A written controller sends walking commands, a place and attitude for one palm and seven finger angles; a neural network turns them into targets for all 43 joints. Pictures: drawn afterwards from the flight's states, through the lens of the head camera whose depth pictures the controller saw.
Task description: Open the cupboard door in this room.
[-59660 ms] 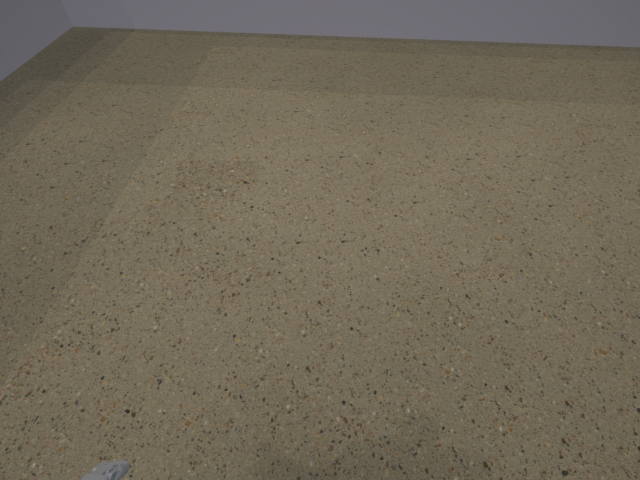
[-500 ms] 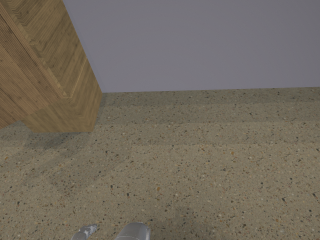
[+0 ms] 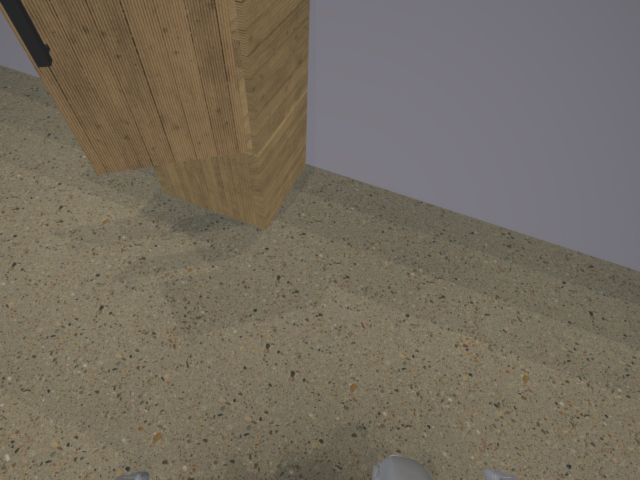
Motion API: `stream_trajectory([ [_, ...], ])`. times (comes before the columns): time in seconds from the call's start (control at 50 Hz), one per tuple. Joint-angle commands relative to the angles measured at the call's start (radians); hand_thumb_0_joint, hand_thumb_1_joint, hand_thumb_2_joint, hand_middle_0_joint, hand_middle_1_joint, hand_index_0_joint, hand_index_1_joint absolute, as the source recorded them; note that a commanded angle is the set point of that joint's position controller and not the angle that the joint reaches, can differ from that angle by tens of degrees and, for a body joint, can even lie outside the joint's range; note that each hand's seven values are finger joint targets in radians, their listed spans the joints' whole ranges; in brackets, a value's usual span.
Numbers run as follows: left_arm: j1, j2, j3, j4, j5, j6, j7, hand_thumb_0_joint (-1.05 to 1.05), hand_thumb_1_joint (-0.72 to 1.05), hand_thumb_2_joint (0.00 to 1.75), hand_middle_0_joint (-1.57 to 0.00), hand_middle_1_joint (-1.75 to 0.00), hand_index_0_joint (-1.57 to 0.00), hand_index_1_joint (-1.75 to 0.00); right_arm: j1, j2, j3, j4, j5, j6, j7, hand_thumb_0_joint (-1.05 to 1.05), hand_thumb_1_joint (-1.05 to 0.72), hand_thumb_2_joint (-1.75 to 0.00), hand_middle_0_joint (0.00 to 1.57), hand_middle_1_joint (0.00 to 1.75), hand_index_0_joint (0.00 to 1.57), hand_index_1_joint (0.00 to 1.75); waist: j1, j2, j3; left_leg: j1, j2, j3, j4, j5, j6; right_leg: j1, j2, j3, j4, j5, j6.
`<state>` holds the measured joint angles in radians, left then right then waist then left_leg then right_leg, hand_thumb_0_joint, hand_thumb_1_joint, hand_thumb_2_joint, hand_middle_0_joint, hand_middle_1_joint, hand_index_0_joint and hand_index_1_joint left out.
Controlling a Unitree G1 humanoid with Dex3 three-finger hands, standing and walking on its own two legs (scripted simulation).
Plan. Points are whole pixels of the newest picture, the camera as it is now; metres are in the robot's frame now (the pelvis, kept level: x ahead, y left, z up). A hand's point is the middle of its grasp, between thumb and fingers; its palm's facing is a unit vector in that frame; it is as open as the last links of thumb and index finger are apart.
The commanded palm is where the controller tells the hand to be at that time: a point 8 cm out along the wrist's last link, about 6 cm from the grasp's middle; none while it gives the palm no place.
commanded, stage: turn to face it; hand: left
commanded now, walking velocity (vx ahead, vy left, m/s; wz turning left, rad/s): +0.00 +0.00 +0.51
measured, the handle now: (27, 23) +0.83 +0.63 +0.07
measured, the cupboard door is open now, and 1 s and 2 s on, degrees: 38 38 38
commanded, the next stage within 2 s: take the last steps up to it in 0.38 s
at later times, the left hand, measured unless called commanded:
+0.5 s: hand out of the picture +0.02 +0.14 -0.16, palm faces +0.29 -0.92 -0.25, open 7.3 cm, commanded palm none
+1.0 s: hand out of the picture +0.05 +0.23 -0.17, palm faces +0.38 -0.91 -0.17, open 7.4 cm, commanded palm none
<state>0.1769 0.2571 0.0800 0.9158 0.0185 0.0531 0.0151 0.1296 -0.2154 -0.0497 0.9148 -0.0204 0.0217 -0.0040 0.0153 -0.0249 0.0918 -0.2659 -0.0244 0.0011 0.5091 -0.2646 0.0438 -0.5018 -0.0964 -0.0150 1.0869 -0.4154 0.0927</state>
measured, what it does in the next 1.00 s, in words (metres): steps on the spot, turning left: right foot, then left foot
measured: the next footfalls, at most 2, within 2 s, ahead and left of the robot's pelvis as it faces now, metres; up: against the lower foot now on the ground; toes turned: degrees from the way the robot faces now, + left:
right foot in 0.22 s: +0.06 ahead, -0.15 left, +0.00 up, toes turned +4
left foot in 0.66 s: +0.00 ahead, +0.08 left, +0.00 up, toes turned +23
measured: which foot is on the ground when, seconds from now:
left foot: down 0.00-0.22, up 0.24-0.64, down 0.66-1.00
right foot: up 0.00-0.20, down 0.22-0.66, up 0.68-1.00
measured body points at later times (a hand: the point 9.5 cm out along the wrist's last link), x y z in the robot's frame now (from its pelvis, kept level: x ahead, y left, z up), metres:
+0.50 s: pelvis +0.01 -0.05 +0.00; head +0.06 -0.06 +0.45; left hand +0.00 +0.19 -0.14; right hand +0.13 -0.28 -0.16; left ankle -0.05 +0.08 -0.68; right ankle +0.02 -0.15 -0.74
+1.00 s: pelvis +0.06 +0.04 +0.00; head +0.08 +0.06 +0.45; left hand +0.03 +0.28 -0.15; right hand +0.10 -0.18 -0.15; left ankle -0.04 +0.06 -0.74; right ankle +0.17 -0.07 -0.67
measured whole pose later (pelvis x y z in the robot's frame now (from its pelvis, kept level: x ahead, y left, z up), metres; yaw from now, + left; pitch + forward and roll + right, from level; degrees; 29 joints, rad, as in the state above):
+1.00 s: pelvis +0.06 +0.04 +0.00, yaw +20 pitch -1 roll +0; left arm 0.20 0.18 0.05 1.03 0.02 0.01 -0.01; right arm 0.39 -0.13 -0.01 1.09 -0.01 -0.04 -0.03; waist 0.00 -0.03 0.05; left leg 0.02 -0.09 0.07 0.28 -0.29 0.10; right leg -0.58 -0.10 -0.06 1.02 -0.23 0.02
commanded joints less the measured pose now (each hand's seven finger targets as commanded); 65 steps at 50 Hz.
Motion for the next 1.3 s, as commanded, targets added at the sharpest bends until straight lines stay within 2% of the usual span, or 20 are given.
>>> stream_trajectory([
  [0.0, -0.029, 0.047, 0.005, -0.095, -0.001, -0.025, 0.0, 0.0, 0.9, 0.9, -0.2, -0.3, -0.2, -0.3, 0.072, -0.199, -0.057, -0.04, -0.005, -0.009, -0.007, 0.0, -0.9, -0.9, 0.2, 0.3, 0.2, 0.3, -0.043, 0.159, -0.135, 0.152, 0.248, -0.243, -0.135, 0.491, 0.129, -0.023, 0.014, 0.004, -0.094, 0.005, 0.004],
  [0.14, 0.051, 0.039, 0.005, -0.089, -0.009, -0.046, 0.005, 0.0, 0.9, 0.9, -0.2, -0.3, -0.2, -0.3, 0.015, -0.182, -0.064, -0.057, -0.004, 0.006, -0.005, 0.0, -0.9, -0.9, 0.2, 0.3, 0.2, 0.3, 0.01, 0.184, -0.15, -0.022, 0.189, -0.308, -0.042, 0.392, 0.088, 0.306, 0.084, -0.036, -0.524, 0.138, -0.028],
  [0.16, 0.095, 0.064, 0.011, -0.077, -0.007, -0.057, 0.009, 0.0, 0.9, 0.9, -0.2, -0.3, -0.2, -0.3, 0.01, -0.16, -0.062, -0.059, 0.003, 0.005, -0.001, 0.0, -0.9, -0.9, 0.2, 0.3, 0.2, 0.3, 0.031, 0.128, -0.161, -0.092, 0.142, -0.281, 0.025, 0.289, 0.044, 0.427, 0.042, -0.006, -0.67, 0.229, -0.038],
  [0.2, 0.128, 0.189, 0.027, -0.073, 0.014, -0.07, 0.017, 0.0, 0.9, 0.9, -0.2, -0.3, -0.2, -0.3, 0.038, -0.081, -0.055, -0.083, 0.012, 0.003, 0.008, 0.0, -0.9, -0.9, 0.2, 0.3, 0.2, 0.3, 0.04, -0.265, -0.172, -0.311, -0.071, -0.04, 0.458, -0.368, -0.071, 0.514, -0.383, 0.361, -0.777, 0.47, -0.225],
  [0.28, -0.007, 0.074, -0.001, -0.092, 0.0, -0.075, 0.022, 0.0, 0.9, 0.9, -0.2, -0.3, -0.2, -0.3, 0.046, -0.081, -0.052, -0.013, 0.001, 0.032, 0.02, 0.0, -0.9, -0.9, 0.2, 0.3, 0.2, 0.3, -0.033, -0.13, -0.078, -0.303, 0.028, -0.071, 0.755, -0.154, -0.089, 0.349, -0.227, 0.113, -0.757, 0.495, -0.212],
  [0.46, 0.153, 0.097, 0.011, -0.005, 0.012, -0.08, 0.021, 0.0, 0.9, 0.9, -0.2, -0.3, -0.2, -0.3, -0.031, -0.021, -0.018, 0.016, 0.01, 0.025, 0.017, 0.0, -0.9, -0.9, 0.2, 0.3, 0.2, 0.3, 0.03, -0.155, -0.111, -0.194, 0.023, 0.037, 0.357, -0.216, -0.092, 0.475, -0.235, -0.005, -0.698, 0.747, -0.223],
  [0.54, 0.171, 0.125, 0.022, 0.029, 0.014, -0.08, 0.011, 0.0, 0.9, 0.9, -0.2, -0.3, -0.2, -0.3, -0.023, -0.029, -0.011, 0.016, 0.008, 0.008, 0.021, 0.0, -0.9, -0.9, 0.2, 0.3, 0.2, 0.3, 0.037, -0.17, -0.105, -0.117, 0.019, 0.08, 0.188, -0.207, -0.074, 0.45, -0.283, 0.031, -0.722, 0.488, -0.225],
  [0.6, 0.116, 0.126, 0.027, 0.034, 0.005, -0.076, -0.001, 0.0, 0.9, 0.9, -0.2, -0.3, -0.2, -0.3, 0.078, -0.055, -0.013, 0.046, 0.002, -0.013, 0.021, 0.0, -0.9, -0.9, 0.2, 0.3, 0.2, 0.3, -0.029, -0.103, -0.093, 0.144, 0.009, 0.11, -0.072, -0.063, -0.047, 0.249, -0.242, -0.028, -0.654, 0.177, -0.165],
  [0.62, 0.097, 0.088, 0.024, 0.021, 0.0, -0.072, -0.009, 0.0, 0.9, 0.9, -0.2, -0.3, -0.2, -0.3, 0.143, -0.117, -0.029, 0.058, -0.003, -0.02, 0.018, 0.0, -0.9, -0.9, 0.2, 0.3, 0.2, 0.3, -0.066, 0.067, -0.109, 0.288, 0.116, -0.048, -0.165, -0.088, 0.007, 0.088, -0.154, -0.107, -0.475, 0.041, -0.112],
  [0.64, 0.072, 0.018, 0.006, -0.02, -0.004, -0.068, -0.019, 0.0, 0.9, 0.9, -0.2, -0.3, -0.2, -0.3, 0.234, -0.217, -0.052, 0.07, -0.018, -0.02, 0.009, 0.0, -0.9, -0.9, 0.2, 0.3, 0.2, 0.3, -0.108, 0.365, -0.103, 0.398, 0.357, -0.375, -0.239, -0.061, 0.125, -0.143, -0.008, -0.204, -0.202, -0.198, -0.056],
  [0.66, -0.042, 0.021, -0.008, -0.048, 0.012, -0.062, -0.012, 0.0, 0.9, 0.9, -0.2, -0.3, -0.2, -0.3, 0.299, -0.217, -0.049, 0.096, -0.014, -0.018, -0.005, 0.0, -0.9, -0.9, 0.2, 0.3, 0.2, 0.3, -0.148, 0.309, -0.082, 0.34, 0.402, -0.436, -0.288, -0.061, 0.189, -0.211, -0.007, -0.092, -0.051, -0.222, -0.071],
  [0.76, 0.041, 0.008, -0.007, 0.048, 0.011, -0.066, -0.031, 0.0, 0.9, 0.9, -0.2, -0.3, -0.2, -0.3, 0.197, -0.098, -0.006, 0.067, 0.0, -0.062, -0.021, 0.0, -0.9, -0.9, 0.2, 0.3, 0.2, 0.3, -0.028, 0.104, -0.023, 0.252, 0.252, -0.171, -0.301, 0.248, 0.129, -0.172, -0.03, -0.022, 0.08, 0.098, -0.074],
  [1.08, -0.177, -0.057, -0.031, -0.025, -0.001, -0.081, -0.032, 0.0, 0.9, 0.9, -0.2, -0.3, -0.2, -0.3, 0.44, -0.042, 0.015, 0.227, -0.007, -0.086, -0.036, 0.0, -0.9, -0.9, 0.2, 0.3, 0.2, 0.3, -0.057, 0.092, 0.061, 0.298, 0.251, -0.097, -0.263, 0.601, 0.138, -0.065, 0.026, -0.079, -0.332, 0.162, -0.125],
  [1.12, -0.088, -0.041, -0.024, -0.01, -0.002, -0.088, -0.026, 0.0, 0.9, 0.9, -0.2, -0.3, -0.2, -0.3, 0.428, -0.051, 0.014, 0.24, -0.006, -0.085, -0.036, 0.0, -0.9, -0.9, 0.2, 0.3, 0.2, 0.3, -0.008, 0.071, 0.026, 0.262, 0.237, -0.081, -0.157, 0.789, 0.125, 0.102, 0.078, -0.106, -0.403, 0.12, -0.15],
  [1.16, 0.183, -0.001, -0.002, 0.065, 0.002, -0.103, -0.017, 0.0, 0.9, 0.9, -0.2, -0.3, -0.2, -0.3, 0.381, -0.064, 0.006, 0.23, 0.01, -0.089, -0.034, 0.0, -0.9, -0.9, 0.2, 0.3, 0.2, 0.3, 0.11, 0.04, -0.103, 0.121, 0.164, -0.031, 0.135, 0.776, 0.068, 0.486, 0.069, -0.075, -0.543, 0.25, -0.179],
  [1.18, 0.343, 0.086, 0.022, 0.109, 0.007, -0.113, -0.003, 0.0, 0.9, 0.9, -0.2, -0.3, -0.2, -0.3, 0.393, -0.038, 0.004, 0.203, 0.024, -0.097, -0.026, 0.0, -0.9, -0.9, 0.2, 0.3, 0.2, 0.3, 0.153, -0.116, -0.226, -0.117, 0.052, 0.03, 0.417, 0.44, 0.023, 0.764, -0.163, 0.232, -0.599, 0.287, -0.275],
  [1.2, 0.374, 0.139, 0.03, 0.132, -0.004, -0.105, 0.001, 0.0, 0.9, 0.9, -0.2, -0.3, -0.2, -0.3, 0.409, -0.02, 0.0, 0.183, 0.025, -0.094, -0.028, 0.0, -0.9, -0.9, 0.2, 0.3, 0.2, 0.3, 0.119, -0.187, -0.253, -0.275, -0.057, 0.038, 0.737, -0.296, -0.008, 0.783, -0.404, 0.578, -0.749, 0.356, -0.389],
  [1.22, 0.283, 0.114, 0.028, 0.103, -0.013, -0.104, 0.004, 0.0, 0.9, 0.9, -0.2, -0.3, -0.2, -0.3, 0.347, -0.026, -0.009, 0.172, 0.017, -0.077, -0.019, 0.0, -0.9, -0.9, 0.2, 0.3, 0.2, 0.3, 0.099, -0.122, -0.16, -0.31, 0.008, -0.049, 0.841, -0.263, 0.004, 0.602, -0.409, 0.605, -0.84, 0.116, -0.382],
  [1.24, 0.183, 0.06, 0.016, 0.077, -0.011, -0.102, 0.007, 0.0, 0.9, 0.9, -0.2, -0.3, -0.2, -0.3, 0.273, 0.006, -0.012, 0.154, 0.009, -0.068, -0.011, 0.0, -0.9, -0.9, 0.2, 0.3, 0.2, 0.3, 0.067, -0.038, -0.005, -0.352, 0.062, -0.066, 0.843, -0.157, 0.005, 0.406, -0.364, 0.504, -0.896, -0.046, -0.34],
  [1.28, 0.098, -0.041, -0.014, 0.069, -0.004, -0.12, 0.006, 0.0, 0.9, 0.9, -0.2, -0.3, -0.2, -0.3, 0.289, 0.06, -0.003, 0.165, -0.005, -0.044, 0.002, 0.0, -0.9, -0.9, 0.2, 0.3, 0.2, 0.3, -0.009, -0.055, 0.046, -0.278, 0.106, -0.051, 0.743, -0.017, -0.018, 0.197, -0.246, 0.236, -0.931, 0.021, -0.243],
])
